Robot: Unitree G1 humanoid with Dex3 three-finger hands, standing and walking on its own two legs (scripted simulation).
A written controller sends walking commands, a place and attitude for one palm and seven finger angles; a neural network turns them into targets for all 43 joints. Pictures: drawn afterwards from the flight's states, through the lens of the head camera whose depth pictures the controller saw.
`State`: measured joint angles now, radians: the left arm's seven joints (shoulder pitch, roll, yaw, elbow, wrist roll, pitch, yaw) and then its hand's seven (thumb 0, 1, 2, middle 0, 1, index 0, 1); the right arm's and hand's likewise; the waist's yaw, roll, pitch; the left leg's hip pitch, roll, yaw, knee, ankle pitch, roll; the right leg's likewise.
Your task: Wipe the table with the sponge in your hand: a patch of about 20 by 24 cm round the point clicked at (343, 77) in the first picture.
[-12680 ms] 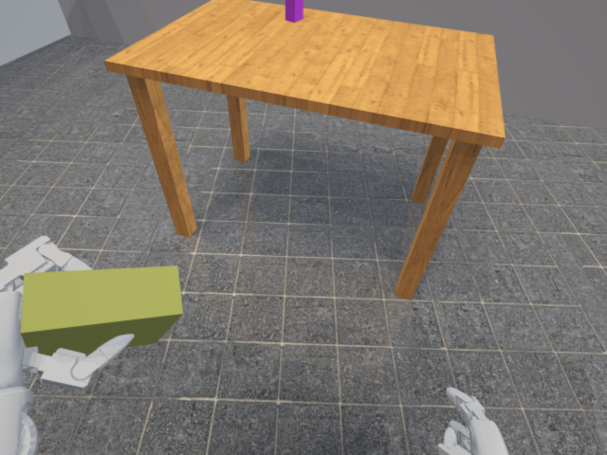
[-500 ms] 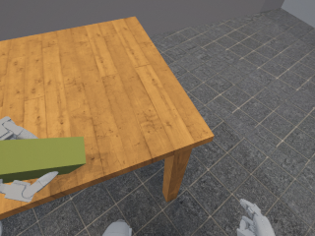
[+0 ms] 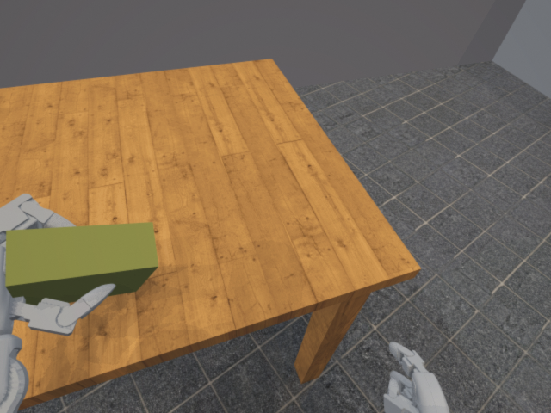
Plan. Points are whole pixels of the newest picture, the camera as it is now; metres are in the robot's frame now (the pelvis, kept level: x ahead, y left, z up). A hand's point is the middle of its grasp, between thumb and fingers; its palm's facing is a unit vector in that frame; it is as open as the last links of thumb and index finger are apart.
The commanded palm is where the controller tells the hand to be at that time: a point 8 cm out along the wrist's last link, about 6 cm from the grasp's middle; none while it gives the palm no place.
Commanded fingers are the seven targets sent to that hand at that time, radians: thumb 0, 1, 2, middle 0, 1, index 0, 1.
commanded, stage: come to a stop and stand still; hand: left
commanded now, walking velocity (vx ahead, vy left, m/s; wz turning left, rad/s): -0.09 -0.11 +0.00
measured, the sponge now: (105, 265) +0.23 +0.22 +0.14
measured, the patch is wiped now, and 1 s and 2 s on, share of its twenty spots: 0.00 0.00 0.00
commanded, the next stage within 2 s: look again from close up in 0.52 s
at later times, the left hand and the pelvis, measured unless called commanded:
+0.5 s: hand (81, 279) +0.21 +0.23 +0.15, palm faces +0.34 -0.85 -0.39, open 9.1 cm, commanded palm +0.15 +0.27 +0.18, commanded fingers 0.00 0.10 1.30 -1.20 -1.60 -1.20 -1.60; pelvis -0.02 -0.01 +0.00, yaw -1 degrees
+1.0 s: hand (50, 267) +0.22 +0.28 +0.15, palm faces +0.34 -0.87 -0.37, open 9.1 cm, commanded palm +0.16 +0.31 +0.18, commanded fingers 0.00 0.10 1.30 -1.20 -1.60 -1.20 -1.60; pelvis +0.00 +0.03 +0.00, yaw +0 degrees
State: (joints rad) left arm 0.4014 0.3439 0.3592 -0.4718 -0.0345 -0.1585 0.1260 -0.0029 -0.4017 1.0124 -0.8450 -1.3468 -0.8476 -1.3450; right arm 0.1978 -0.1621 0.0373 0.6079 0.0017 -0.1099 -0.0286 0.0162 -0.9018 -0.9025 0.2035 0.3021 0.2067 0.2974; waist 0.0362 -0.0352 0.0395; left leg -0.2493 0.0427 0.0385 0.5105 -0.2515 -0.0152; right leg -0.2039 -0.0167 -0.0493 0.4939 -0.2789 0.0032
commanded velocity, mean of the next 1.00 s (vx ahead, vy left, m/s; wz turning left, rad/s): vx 0.00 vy -0.02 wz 0.00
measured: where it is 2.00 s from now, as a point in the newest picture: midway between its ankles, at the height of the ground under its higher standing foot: outside the picture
